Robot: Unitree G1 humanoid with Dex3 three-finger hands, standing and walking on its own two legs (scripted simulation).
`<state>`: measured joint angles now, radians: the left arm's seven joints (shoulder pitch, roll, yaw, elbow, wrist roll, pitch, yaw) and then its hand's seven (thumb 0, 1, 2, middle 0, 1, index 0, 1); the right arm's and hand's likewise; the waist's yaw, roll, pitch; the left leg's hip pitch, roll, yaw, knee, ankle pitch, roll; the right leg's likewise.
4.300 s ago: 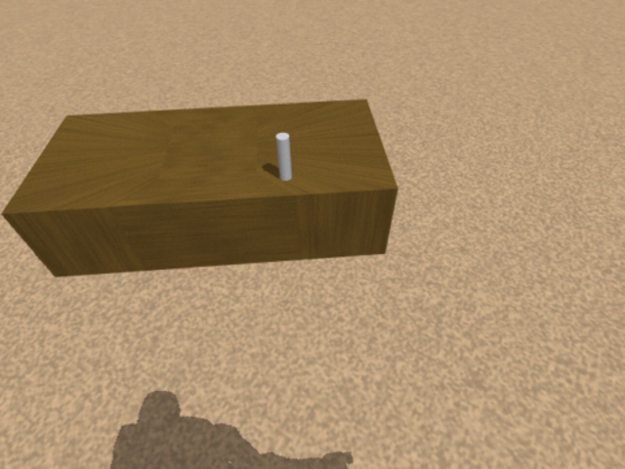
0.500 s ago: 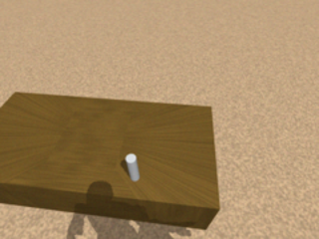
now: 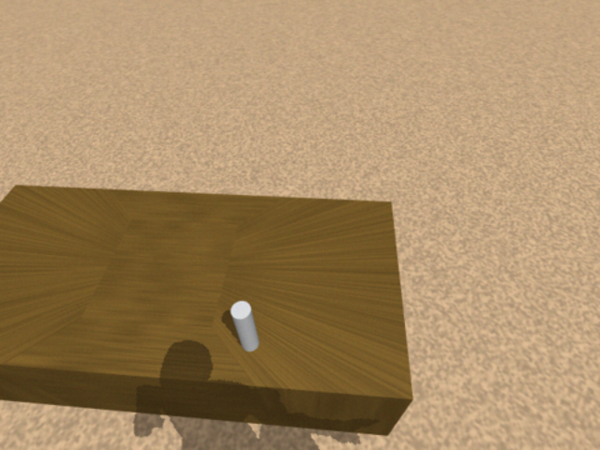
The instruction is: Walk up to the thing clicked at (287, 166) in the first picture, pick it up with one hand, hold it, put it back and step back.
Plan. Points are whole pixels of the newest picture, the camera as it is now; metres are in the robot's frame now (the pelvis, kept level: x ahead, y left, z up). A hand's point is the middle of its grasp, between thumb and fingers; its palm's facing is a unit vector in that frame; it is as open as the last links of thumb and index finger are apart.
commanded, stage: walk up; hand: left
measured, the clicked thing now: (246, 327) +0.46 +0.16 -0.34
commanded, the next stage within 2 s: stand in 0.66 s
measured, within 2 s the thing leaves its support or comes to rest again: neither
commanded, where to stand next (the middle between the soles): +0.03 +0.02 m, yaw -1 degrees
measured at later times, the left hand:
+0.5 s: hand out of the picture +0.10 +0.25 -0.15, palm faces -0.01 -0.94 -0.35, open 7.4 cm
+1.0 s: hand out of the picture +0.08 +0.24 -0.16, palm faces -0.02 -0.94 -0.33, open 7.4 cm
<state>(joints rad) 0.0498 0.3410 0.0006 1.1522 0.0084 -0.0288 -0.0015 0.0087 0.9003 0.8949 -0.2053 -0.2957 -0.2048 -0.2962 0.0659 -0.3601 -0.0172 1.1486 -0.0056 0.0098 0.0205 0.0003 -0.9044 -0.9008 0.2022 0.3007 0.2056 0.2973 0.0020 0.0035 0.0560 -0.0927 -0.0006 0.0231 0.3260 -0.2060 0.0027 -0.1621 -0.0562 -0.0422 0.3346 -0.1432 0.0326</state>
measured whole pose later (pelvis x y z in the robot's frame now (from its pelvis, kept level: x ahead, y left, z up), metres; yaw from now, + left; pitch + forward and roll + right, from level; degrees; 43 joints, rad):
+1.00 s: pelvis +0.01 -0.01 +0.00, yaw +0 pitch -2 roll +0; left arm 0.10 0.34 0.00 1.14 0.01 -0.01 -0.01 0.01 0.90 0.89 -0.21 -0.30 -0.20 -0.30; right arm 0.10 -0.35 0.00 1.14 -0.01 -0.01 0.01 0.00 -0.90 -0.90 0.20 0.30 0.21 0.30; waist 0.00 0.00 0.04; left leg -0.06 0.01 0.02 0.29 -0.20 -0.01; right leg -0.13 -0.05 -0.05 0.32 -0.14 0.02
